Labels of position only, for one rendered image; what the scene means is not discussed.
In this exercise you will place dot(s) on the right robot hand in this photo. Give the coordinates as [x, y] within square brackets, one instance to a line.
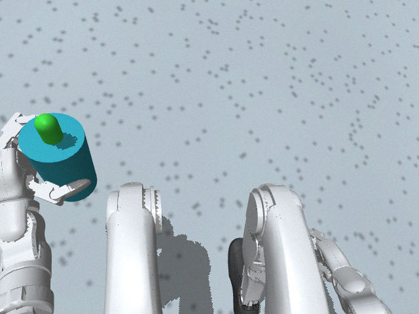
[329, 256]

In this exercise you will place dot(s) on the left robot arm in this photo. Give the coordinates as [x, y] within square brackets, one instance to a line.
[26, 259]

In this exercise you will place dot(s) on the left robot hand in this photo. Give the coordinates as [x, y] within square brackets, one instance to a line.
[18, 176]

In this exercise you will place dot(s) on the right robot arm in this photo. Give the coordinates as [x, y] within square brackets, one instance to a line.
[356, 293]

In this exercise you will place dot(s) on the right robot foot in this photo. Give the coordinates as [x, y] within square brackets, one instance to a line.
[235, 270]

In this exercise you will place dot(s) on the bottle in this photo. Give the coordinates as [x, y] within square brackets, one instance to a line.
[56, 146]

